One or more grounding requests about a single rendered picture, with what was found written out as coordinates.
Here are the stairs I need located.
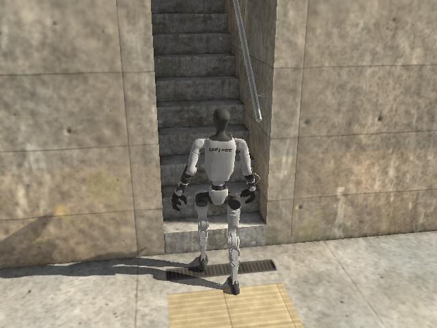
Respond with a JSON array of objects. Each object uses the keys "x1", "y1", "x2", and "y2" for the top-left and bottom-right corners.
[{"x1": 151, "y1": 0, "x2": 266, "y2": 254}]

